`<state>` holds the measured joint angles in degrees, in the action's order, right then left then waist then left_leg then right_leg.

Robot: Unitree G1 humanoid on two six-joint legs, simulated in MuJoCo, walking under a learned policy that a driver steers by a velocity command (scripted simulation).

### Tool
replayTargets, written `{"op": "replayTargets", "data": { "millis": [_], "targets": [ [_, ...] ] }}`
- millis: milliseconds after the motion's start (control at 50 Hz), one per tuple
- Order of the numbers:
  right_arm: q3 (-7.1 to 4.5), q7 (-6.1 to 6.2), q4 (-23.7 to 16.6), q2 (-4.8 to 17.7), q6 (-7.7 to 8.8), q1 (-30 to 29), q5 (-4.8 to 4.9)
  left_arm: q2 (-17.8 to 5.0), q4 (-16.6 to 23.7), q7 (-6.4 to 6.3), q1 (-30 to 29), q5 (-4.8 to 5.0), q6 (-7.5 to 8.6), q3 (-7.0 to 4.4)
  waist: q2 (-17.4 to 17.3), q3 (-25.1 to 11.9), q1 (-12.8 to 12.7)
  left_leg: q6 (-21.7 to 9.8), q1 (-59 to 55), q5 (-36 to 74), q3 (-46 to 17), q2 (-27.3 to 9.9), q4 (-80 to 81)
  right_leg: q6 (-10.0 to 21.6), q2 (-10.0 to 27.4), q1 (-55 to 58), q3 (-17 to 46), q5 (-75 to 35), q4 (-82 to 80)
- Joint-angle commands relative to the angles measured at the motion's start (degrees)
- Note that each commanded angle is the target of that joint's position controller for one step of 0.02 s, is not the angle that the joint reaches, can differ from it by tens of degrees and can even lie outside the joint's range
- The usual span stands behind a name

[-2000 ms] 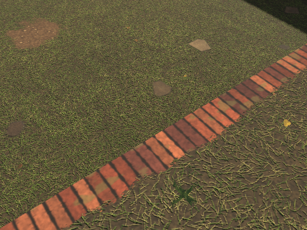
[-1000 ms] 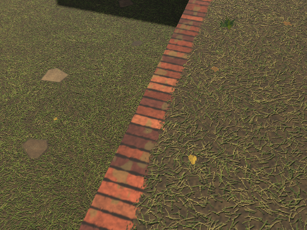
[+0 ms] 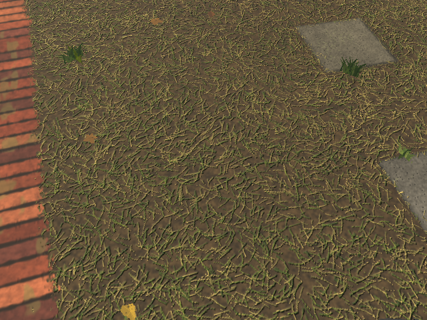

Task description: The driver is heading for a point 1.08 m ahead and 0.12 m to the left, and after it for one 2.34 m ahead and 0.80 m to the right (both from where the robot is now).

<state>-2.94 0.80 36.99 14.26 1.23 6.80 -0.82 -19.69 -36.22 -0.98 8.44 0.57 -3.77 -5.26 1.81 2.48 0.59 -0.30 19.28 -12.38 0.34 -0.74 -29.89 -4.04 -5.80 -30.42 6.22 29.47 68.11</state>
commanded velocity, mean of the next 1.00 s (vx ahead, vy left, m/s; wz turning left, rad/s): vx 0.31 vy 0.00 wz -0.11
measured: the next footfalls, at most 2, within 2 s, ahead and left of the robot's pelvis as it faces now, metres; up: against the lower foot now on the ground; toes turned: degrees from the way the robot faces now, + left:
right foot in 0.20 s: +0.04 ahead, -0.15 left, +0.00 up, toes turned -1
left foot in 0.58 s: +0.17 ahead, +0.09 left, +0.00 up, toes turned -2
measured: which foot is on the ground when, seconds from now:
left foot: down 0.00-0.20, up 0.22-0.56, down 0.58-1.00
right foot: up 0.00-0.18, down 0.20-0.58, up 0.60-1.00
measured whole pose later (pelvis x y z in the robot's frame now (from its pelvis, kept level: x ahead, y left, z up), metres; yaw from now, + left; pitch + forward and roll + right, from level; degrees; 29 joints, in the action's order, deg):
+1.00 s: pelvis +0.27 -0.02 +0.00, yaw -4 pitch +3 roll +1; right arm -2.3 0.2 46.7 16.0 3.0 25.0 1.0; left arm -14.2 -39.0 2.7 3.4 0.7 4.7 -1.8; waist 1.9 0.9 5.4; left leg -1.8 -3.9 -19.4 1.8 1.8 -12.5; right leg 0.0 3.4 -36.3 0.7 -2.1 32.0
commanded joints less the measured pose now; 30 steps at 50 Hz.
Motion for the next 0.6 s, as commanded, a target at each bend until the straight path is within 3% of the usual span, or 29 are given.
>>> {"op": "replayTargets", "data": {
  "millis": [20,80,120,160,180,200,220,240,260,280,320,360,420,500,540,560,580,600],
  "targets": [
    [-2.03,0.4,-3.4,8.2,0.04,-2.1,-0.27,-1.3,3.8,0.19,1.3,0.08,-0.16,-0.37,-9.0,-8.2,-1.0,-11.5,-11.2,27.6,-10.8,-13.1,7.5,-1.8,3.1,-3.4,-1.3,-2.3,-1.5],
    [-2.27,0.1,-2.6,9.2,-0.55,-1.8,0.04,0.6,4.7,0.2,-0.3,-0.75,0.1,0.92,-12.2,-10.6,0.3,-12.0,-11.0,27.9,-8.3,-13.3,6.9,-1.4,4.7,3.9,-3.7,-2.2,-15.3],
    [-2.59,-0.28,-1.8,10.6,-0.94,-0.8,0.57,0.0,4.4,0.45,0.3,-0.88,0.12,1.01,-14.3,-10.6,0.9,-12.2,-9.7,23.9,-8.1,-13.7,7.1,-0.7,4.8,8.9,-5.6,-5.6,-23.8],
    [-2.02,-0.43,-1.0,9.9,-1.32,-0.5,1.51,-0.6,3.2,0.73,3.2,-1.02,0.28,0.65,-13.9,-9.7,-0.2,-11.1,-7.4,16.8,-8.0,-13.5,6.1,1.1,4.2,15.1,-7.3,-13.3,-36.0],
    [-1.18,-0.55,-0.3,8.1,-1.34,0.3,1.87,0.2,2.2,0.84,5.6,-1.14,0.39,0.87,-12.9,-10.2,-1.4,-8.8,-4.0,7.3,-6.8,-12.3,5.8,2.8,3.9,21.9,-7.7,-18.1,-44.5],
    [0.09,-1.04,0.9,5.1,-0.81,2.8,1.34,-0.2,2.2,0.63,6.8,-1.71,0.49,1.05,-9.6,-11.0,-1.6,-3.9,3.1,-3.9,-4.7,-10.0,4.2,4.6,6.4,31.2,-3.2,-21.1,-47.0],
    [1.42,-1.9,0.5,1.6,-0.44,3.1,-0.83,-4.2,2.0,-0.06,10.7,-2.02,0.55,0.36,3.2,-12.3,-1.0,1.7,12.4,-16.7,2.3,-4.4,-9.8,8.5,17.9,38.1,10.9,-20.9,-47.9],
    [0.57,-1.46,-2.0,4.6,-0.13,-0.4,1.06,-10.1,0.8,0.24,12.1,-2.6,0.62,-1.23,14.0,-8.1,-3.4,2.8,17.2,-23.1,2.8,-1.1,-17.2,18.0,24.2,26.5,20.6,0.9,-53.6],
    [-0.96,-0.81,-2.5,9.9,-0.04,-4.6,2.31,-10.1,1.8,0.46,10.0,-2.74,1.77,-1.42,10.6,-1.4,-5.5,2.8,20.2,-20.5,0.5,-2.1,-24.7,19.8,23.5,22.2,24.0,13.4,-58.1],
    [-1.91,-0.61,-1.9,11.1,0.04,-3.8,2.63,-8.0,0.9,0.18,9.3,-2.55,2.72,-0.74,10.1,1.5,-4.4,2.6,23.1,-17.4,-0.5,-2.4,-29.0,19.0,22.8,20.9,23.4,14.5,-59.1],
    [-2.1,-0.48,0.4,9.4,0.39,0.2,1.72,-4.9,-0.2,-0.62,8.1,-1.22,4.05,0.23,9.1,1.7,-2.5,2.5,23.5,-10.7,-1.9,-3.6,-30.5,16.7,20.3,21.6,18.9,8.5,-59.2],
    [-1.6,-1.22,1.6,6.8,1.5,1.0,1.61,-2.6,-1.0,-1.07,8.9,-1.16,4.73,0.83,7.0,0.6,-1.9,2.2,21.0,-4.6,-0.7,-3.3,-28.5,15.4,18.0,21.3,13.7,1.8,-59.2],
    [-0.34,-2.07,1.3,4.1,2.49,-1.5,1.7,-2.9,-1.3,-1.08,9.2,-0.7,5.37,0.49,6.3,-0.6,-2.6,1.8,13.5,-0.4,1.0,-2.1,-16.1,14.4,16.1,19.4,7.6,-6.4,-58.6],
    [-0.03,-2.83,0.2,5.6,2.88,-2.1,2.5,-5.5,-2.6,-0.26,11.7,0.23,5.78,-0.34,6.2,-0.4,-3.2,0.0,5.9,-4.2,1.0,-1.4,-6.0,15.6,18.8,17.9,9.1,-5.0,-56.5],
    [-0.43,-2.89,1.9,6.6,3.04,3.0,2.49,-5.2,-3.1,0.13,11.2,0.44,5.55,-0.1,4.0,-0.7,-0.4,-1.5,-3.0,-1.5,2.1,-0.2,-0.7,14.6,18.3,14.0,8.8,-3.5,-53.2],
    [-0.9,-2.56,3.7,7.3,3.05,7.9,2.48,-3.7,-3.4,0.29,11.5,0.01,5.42,0.45,2.6,-1.7,1.5,-2.0,-9.8,-2.1,2.6,0.6,0.8,13.6,16.5,10.9,7.5,-3.8,-49.4],
    [-1.57,-2.05,4.9,9.3,3.27,14.0,2.44,-0.8,-3.1,0.47,10.6,-0.72,5.55,1.44,-1.5,-3.7,4.1,-3.6,-18.9,-4.2,-4.0,-4.1,3.3,11.0,12.8,4.8,3.4,-6.0,-38.7],
    [-3.06,-1.85,5.0,15.9,3.23,18.6,1.15,2.9,-0.4,0.41,10.0,-0.72,6.53,2.54,-16.8,-6.6,4.6,-10.1,-27.6,-17.6,-26.2,-16.5,11.1,6.3,5.1,-9.7,-5.6,-3.3,-17.6]
  ]
}}
Velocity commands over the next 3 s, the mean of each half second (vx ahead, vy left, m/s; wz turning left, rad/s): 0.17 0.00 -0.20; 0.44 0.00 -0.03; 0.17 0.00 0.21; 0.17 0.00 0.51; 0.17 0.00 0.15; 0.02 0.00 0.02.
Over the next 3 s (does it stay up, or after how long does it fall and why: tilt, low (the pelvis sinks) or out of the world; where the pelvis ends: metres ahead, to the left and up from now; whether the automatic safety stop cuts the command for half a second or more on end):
stays up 0.67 0.03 0.00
